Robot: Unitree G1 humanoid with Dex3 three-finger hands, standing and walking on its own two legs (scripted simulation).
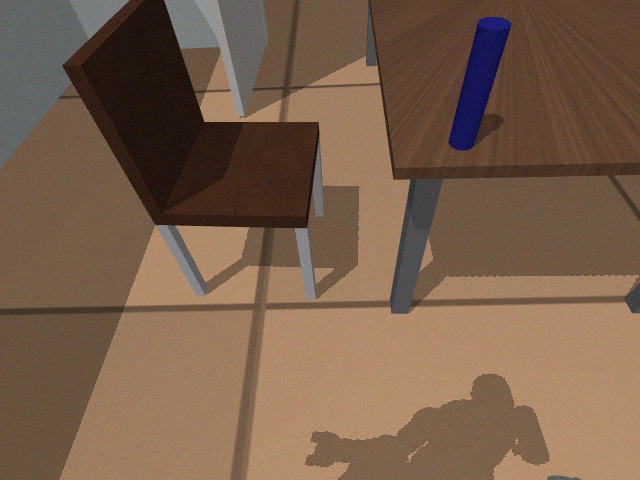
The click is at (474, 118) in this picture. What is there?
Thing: slim round
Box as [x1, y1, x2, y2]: [449, 17, 510, 150]
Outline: 506,19 499,17 485,17 478,21 449,137 449,144 456,149 469,149 473,145 510,27 510,22
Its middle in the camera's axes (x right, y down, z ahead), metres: +0.28 -0.28 +0.70
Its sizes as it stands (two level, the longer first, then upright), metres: 0.051 0.051 0.231
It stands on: a support 0.76 m high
